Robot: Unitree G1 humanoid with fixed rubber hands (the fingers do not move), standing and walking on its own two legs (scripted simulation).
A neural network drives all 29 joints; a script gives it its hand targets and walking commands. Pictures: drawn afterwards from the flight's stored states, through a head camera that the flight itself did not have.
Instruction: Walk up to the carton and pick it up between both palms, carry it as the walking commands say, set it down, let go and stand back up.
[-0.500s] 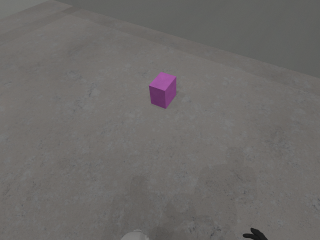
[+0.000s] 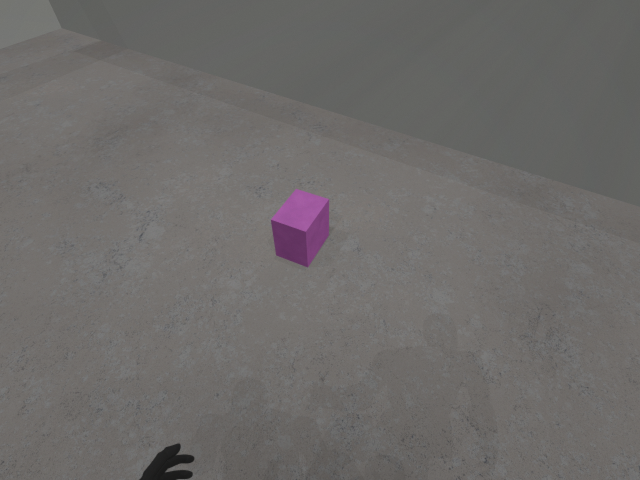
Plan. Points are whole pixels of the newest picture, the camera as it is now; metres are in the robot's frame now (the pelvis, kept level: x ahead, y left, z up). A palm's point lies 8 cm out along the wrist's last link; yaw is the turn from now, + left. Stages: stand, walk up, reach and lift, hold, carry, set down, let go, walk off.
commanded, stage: walk up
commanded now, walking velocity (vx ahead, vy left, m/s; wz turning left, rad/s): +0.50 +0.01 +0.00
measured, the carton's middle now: (301, 227) +1.17 +0.10 -0.66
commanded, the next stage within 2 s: none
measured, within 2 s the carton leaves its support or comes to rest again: neither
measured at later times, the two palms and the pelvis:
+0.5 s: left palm (122, 441) +0.22 +0.31 -0.14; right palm (455, 415) +0.25 -0.18 -0.11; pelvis +0.18 +0.06 +0.01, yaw +1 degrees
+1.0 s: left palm (184, 320) +0.41 +0.26 -0.12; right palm (471, 327) +0.41 -0.25 -0.14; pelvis +0.37 +0.00 +0.00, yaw +1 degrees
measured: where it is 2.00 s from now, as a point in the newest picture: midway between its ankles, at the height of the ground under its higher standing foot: (321, 370)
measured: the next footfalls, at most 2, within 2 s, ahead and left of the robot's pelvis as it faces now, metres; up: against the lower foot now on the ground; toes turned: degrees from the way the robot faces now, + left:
left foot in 0.34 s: +0.26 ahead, +0.15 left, +0.00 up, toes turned +7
right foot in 0.86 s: +0.46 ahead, -0.12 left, +0.00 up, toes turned -6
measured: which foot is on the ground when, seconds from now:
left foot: up 0.00-0.32, down 0.34-0.88, up 0.90-1.00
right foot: down 0.00-0.34, up 0.36-0.84, down 0.86-1.00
